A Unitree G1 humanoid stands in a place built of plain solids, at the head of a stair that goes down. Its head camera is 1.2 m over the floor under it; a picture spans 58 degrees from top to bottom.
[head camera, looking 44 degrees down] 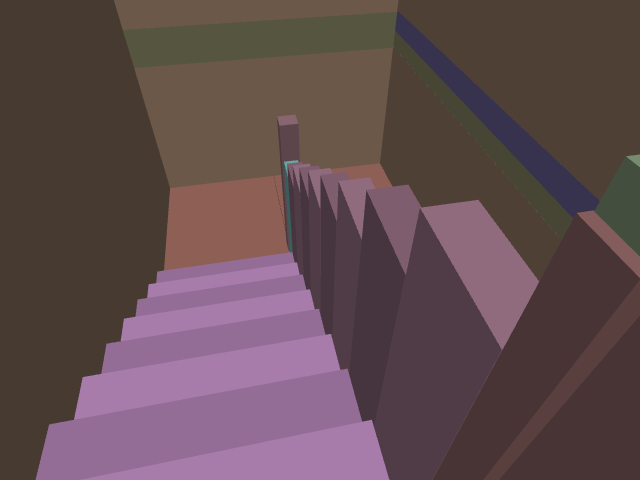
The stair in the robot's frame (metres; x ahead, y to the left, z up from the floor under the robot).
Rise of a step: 0.18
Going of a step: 0.29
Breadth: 1.10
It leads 12 degrees to the left of straight ahead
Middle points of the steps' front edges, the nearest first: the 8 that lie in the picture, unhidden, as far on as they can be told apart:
0.49 0.37 -0.18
0.77 0.43 -0.35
1.05 0.49 -0.53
1.33 0.54 -0.70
1.60 0.60 -0.88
1.88 0.66 -1.05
2.16 0.72 -1.23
2.44 0.77 -1.40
